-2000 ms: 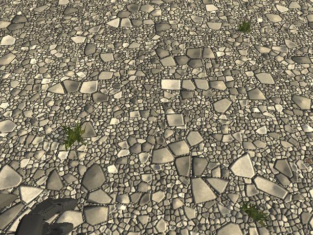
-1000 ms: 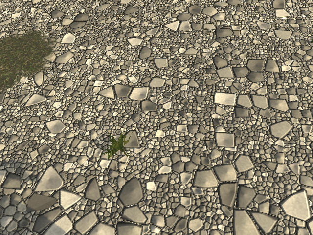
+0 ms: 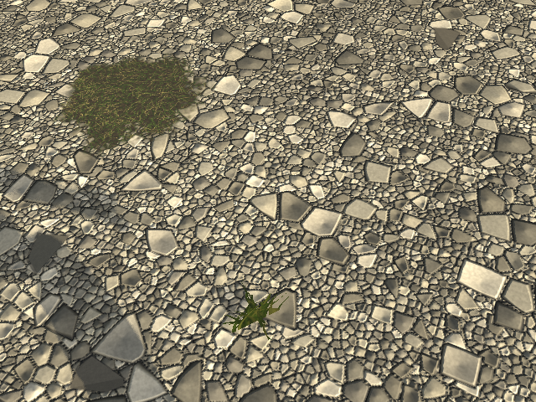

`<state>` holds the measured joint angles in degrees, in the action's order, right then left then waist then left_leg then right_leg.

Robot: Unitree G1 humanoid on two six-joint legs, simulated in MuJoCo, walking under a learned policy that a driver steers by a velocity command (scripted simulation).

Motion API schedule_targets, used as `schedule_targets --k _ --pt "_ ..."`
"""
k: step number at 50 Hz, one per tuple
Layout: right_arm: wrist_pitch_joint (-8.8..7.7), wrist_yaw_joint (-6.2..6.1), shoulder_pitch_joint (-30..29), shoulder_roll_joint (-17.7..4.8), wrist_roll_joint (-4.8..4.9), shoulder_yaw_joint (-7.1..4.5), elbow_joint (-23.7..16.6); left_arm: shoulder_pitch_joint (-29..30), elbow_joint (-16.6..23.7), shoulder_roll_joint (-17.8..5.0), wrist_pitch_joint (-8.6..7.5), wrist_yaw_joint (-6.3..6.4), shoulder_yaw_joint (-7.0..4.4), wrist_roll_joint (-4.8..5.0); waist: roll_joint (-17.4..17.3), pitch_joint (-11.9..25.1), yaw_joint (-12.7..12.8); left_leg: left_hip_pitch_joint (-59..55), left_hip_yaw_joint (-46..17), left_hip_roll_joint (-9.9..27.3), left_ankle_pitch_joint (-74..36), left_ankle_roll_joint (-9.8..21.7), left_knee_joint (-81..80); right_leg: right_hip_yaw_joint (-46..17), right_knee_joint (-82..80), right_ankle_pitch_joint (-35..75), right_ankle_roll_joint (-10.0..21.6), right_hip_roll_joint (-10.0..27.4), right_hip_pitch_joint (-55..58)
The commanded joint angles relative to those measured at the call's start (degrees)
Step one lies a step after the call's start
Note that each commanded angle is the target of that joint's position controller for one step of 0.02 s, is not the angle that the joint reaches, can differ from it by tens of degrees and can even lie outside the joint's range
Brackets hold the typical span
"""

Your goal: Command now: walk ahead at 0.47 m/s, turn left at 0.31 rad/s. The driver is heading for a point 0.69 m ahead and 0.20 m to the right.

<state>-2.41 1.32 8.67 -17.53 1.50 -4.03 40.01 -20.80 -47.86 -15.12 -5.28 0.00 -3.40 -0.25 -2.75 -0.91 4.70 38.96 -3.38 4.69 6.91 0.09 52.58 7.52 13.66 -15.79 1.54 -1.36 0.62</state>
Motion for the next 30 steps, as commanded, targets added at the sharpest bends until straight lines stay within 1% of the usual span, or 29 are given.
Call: schedule_targets --k 1,3,4,5,6,7,8,9,10,11,12,13,14,15,16,17,18,19,21,23,25,26,28,30 --pt "-1.32 1.07 -7.90 1.46 -0.49 1.64 -6.87 1.18 2.41 -9.08 -0.58 0.11 -1.81 0.92 5.29 -5.12 -0.37 0.11 2.91 -0.44 -5.50 0.34 -11.16 -6.49 -6.98 21.63 8.49 14.22 -3.95" --pt "-1.77 1.61 -11.29 0.88 -0.53 1.78 -8.28 -1.39 0.82 -10.21 -0.07 -0.13 -1.93 1.98 5.28 -6.00 -0.28 -1.76 4.66 -1.22 -5.25 1.34 -15.92 -7.55 -6.82 24.24 9.16 15.47 -1.99" --pt "-2.02 1.85 -12.38 0.02 -0.42 1.57 -8.85 -2.16 0.24 -10.80 0.24 -0.20 -2.04 2.24 5.45 -6.07 -0.70 -2.31 4.62 -1.77 -4.44 2.01 -17.97 -8.15 -5.89 26.81 9.02 16.38 0.06" --pt "-2.26 2.04 -12.56 -1.12 -0.37 1.19 -9.13 -2.35 -0.15 -11.49 0.57 -0.14 -2.19 2.34 5.97 -5.44 -1.65 -3.78 4.66 -2.61 -3.14 2.78 -19.77 -8.43 -4.10 31.44 8.56 17.06 2.13" --pt "-2.41 2.03 -11.05 -2.70 -0.43 0.54 -8.99 -2.16 -0.38 -12.44 0.84 0.00 -2.36 2.29 7.13 -3.54 -3.43 -7.59 5.01 -3.99 -1.82 3.66 -21.20 -8.49 -1.05 39.69 7.78 17.26 3.69" --pt "-2.40 1.72 -7.16 -4.70 -0.55 -0.40 -8.19 -2.07 -0.71 -13.35 1.10 0.18 -2.53 2.26 8.63 -0.09 -6.24 -14.52 5.77 -5.61 -1.10 4.81 -22.01 -8.10 4.00 48.94 6.82 16.97 4.10" --pt "-2.29 1.12 1.34 -7.00 -0.53 -1.77 -5.75 -1.19 -0.88 -13.26 1.43 0.36 -2.29 2.20 8.75 5.08 -11.38 -26.76 6.74 -6.94 -3.89 6.44 -24.26 -6.39 13.46 53.16 5.22 14.88 1.32" --pt "-1.83 0.08 11.07 -9.95 -0.97 -3.04 -3.26 -0.78 -0.06 -11.60 1.20 0.56 -1.51 1.52 8.46 11.67 -15.75 -44.81 1.55 -1.48 -5.39 8.51 -21.31 -5.94 26.67 41.83 3.02 12.47 -10.32" --pt "-1.49 -0.75 16.11 -15.40 -2.68 -3.95 -2.14 -7.19 2.01 -3.01 0.64 0.12 0.85 0.50 -5.85 22.26 -11.98 -66.84 -23.14 15.89 1.67 15.25 -21.90 -5.26 49.95 -0.37 -0.51 3.22 -31.79" --pt "-1.46 -0.80 16.36 -11.35 -2.72 -2.78 -2.82 -7.65 0.52 -5.87 -0.37 -0.15 0.42 1.79 -7.49 29.23 -13.25 -65.37 -38.28 20.57 8.05 18.07 -30.88 -15.21 59.55 -18.16 -0.78 0.66 -36.31" --pt "-1.60 -0.61 12.30 -8.15 -2.09 -1.66 -2.18 -2.21 2.52 -9.94 -0.40 -0.21 -1.15 3.54 -5.11 17.47 -12.43 -56.89 -29.21 17.91 10.62 15.17 -33.49 -15.40 62.14 -14.70 -0.64 3.72 -41.64" --pt "-1.88 -0.47 8.74 -6.03 -1.37 -1.07 -1.61 1.00 3.65 -9.24 -0.30 0.02 -1.05 3.51 -3.91 9.45 -10.40 -47.86 -20.78 15.53 9.07 13.38 -35.54 -13.12 60.09 -9.46 -0.51 6.46 -42.47" --pt "-2.33 -0.20 5.38 -4.00 -1.47 -0.59 -1.14 2.00 3.56 -8.30 0.08 0.40 -1.14 2.52 -2.18 5.57 -8.13 -40.26 -15.38 13.11 6.24 12.14 -37.83 -12.61 57.64 -5.31 -0.72 8.28 -40.34" --pt "-3.00 0.11 3.01 -2.36 -1.89 -0.33 -0.90 0.29 2.91 -7.44 1.03 0.60 -1.37 2.07 -3.68 3.76 -5.71 -34.62 -10.32 11.05 3.11 11.24 -40.15 -13.23 55.90 -2.08 -0.85 9.90 -36.41" --pt "-3.55 0.29 1.47 -1.74 -2.18 -0.46 -0.47 -1.63 2.18 -6.09 2.01 0.56 -1.23 2.22 -4.11 3.21 -4.20 -31.05 -7.32 10.31 1.95 11.15 -42.32 -13.37 55.60 -0.20 -1.11 10.51 -33.32" --pt "-4.17 0.35 0.85 -1.57 -2.23 -0.65 0.14 -2.30 1.93 -4.79 2.79 0.57 -1.07 2.30 -3.15 2.50 -3.48 -28.97 -4.97 10.26 -0.16 11.55 -43.94 -13.28 55.24 0.55 -1.43 10.72 -32.38" --pt "-4.66 0.31 0.31 -1.89 -2.22 -0.84 0.88 -1.64 2.34 -4.33 3.44 0.66 -1.08 2.28 -2.39 0.95 -2.89 -27.43 -2.31 10.25 -2.34 11.58 -45.17 -13.53 54.21 1.46 -1.75 10.96 -33.15" --pt "-5.00 0.16 0.21 -2.47 -2.40 -1.07 1.55 -0.26 3.04 -4.41 3.86 0.81 -1.17 2.13 -1.92 -0.36 -2.73 -26.76 -0.04 10.10 -3.82 11.43 -46.00 -13.93 52.78 3.29 -2.02 11.05 -34.59" --pt "-5.14 -0.43 1.22 -3.36 -2.65 -1.40 2.83 2.90 4.44 -4.54 3.92 0.77 -1.20 1.77 -1.04 -1.98 -3.26 -28.04 3.90 9.58 -6.21 11.18 -46.57 -14.65 47.70 8.81 -2.45 10.98 -37.92" --pt "-4.86 -1.01 2.04 -4.46 -2.61 -1.63 3.57 6.02 5.50 -4.01 3.37 0.00 -0.84 1.61 -0.15 -2.69 -4.15 -29.64 7.66 8.63 -7.96 10.54 -46.63 -13.62 40.22 15.16 -2.33 10.42 -38.32" --pt "-4.44 -1.44 3.26 -5.97 -2.33 -1.97 4.10 10.46 6.92 -3.18 2.99 -1.03 -0.23 1.50 0.96 -3.72 -5.88 -31.15 10.43 8.78 -8.73 10.14 -46.93 -10.81 33.38 19.02 -1.91 9.75 -37.68" --pt "-4.17 -1.59 4.40 -6.74 -2.11 -2.18 4.54 12.83 7.86 -2.85 2.92 -1.48 0.06 1.45 1.58 -4.44 -6.90 -32.56 11.19 9.51 -8.86 10.17 -46.94 -9.65 30.97 19.43 -1.58 9.53 -38.07" --pt "-3.37 -1.73 6.61 -7.85 -1.51 -2.57 5.47 16.49 9.76 -2.95 2.93 -2.25 0.29 1.47 2.13 -5.59 -8.35 -37.09 12.29 10.89 -9.76 9.92 -45.89 -8.31 27.20 18.08 -0.63 9.14 -39.98" --pt "-2.33 -1.80 8.05 -8.71 -0.83 -2.91 6.18 18.94 11.67 -3.53 2.97 -2.95 0.25 1.46 1.84 -6.01 -8.83 -42.00 13.23 12.15 -12.78 9.17 -43.52 -6.91 24.71 14.47 0.70 8.46 -41.56"
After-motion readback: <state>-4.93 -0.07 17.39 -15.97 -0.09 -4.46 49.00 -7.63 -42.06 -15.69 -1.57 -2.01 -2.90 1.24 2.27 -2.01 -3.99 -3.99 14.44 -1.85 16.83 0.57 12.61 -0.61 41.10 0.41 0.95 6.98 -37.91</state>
